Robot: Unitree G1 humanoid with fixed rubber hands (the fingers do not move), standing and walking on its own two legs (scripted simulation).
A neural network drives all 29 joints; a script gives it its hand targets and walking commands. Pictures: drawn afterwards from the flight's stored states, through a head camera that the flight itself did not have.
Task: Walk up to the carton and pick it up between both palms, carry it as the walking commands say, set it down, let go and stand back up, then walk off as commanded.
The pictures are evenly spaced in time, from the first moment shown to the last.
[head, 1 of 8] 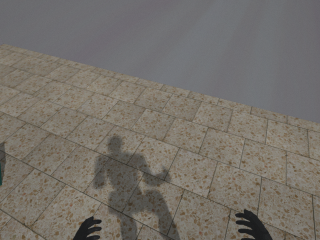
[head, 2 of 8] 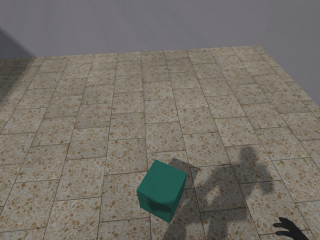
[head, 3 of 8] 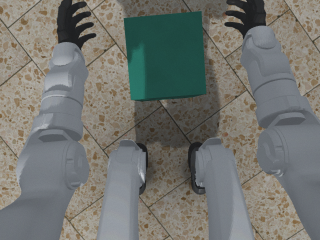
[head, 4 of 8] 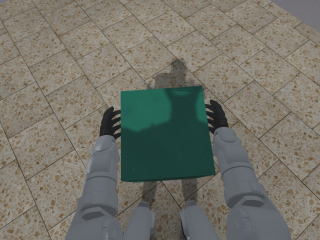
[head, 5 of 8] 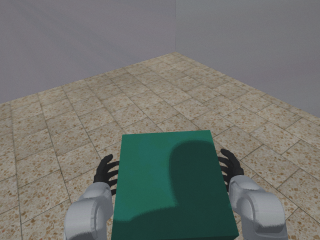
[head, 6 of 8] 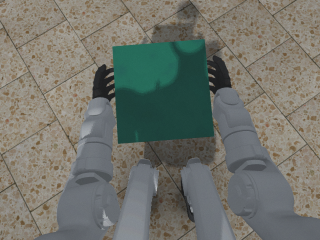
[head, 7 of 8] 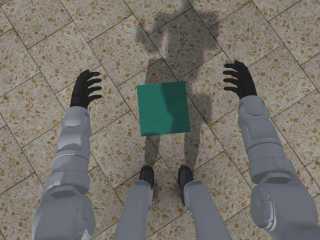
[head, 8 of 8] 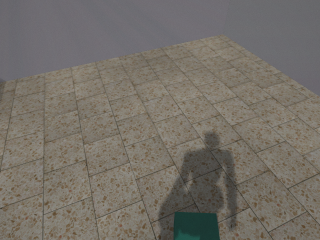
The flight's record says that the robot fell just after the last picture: no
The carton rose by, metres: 0.68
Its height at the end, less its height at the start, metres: +0.00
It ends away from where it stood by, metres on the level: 0.37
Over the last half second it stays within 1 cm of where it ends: yes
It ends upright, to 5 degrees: yes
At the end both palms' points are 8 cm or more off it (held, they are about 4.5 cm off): yes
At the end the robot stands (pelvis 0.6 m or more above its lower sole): yes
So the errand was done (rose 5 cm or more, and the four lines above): yes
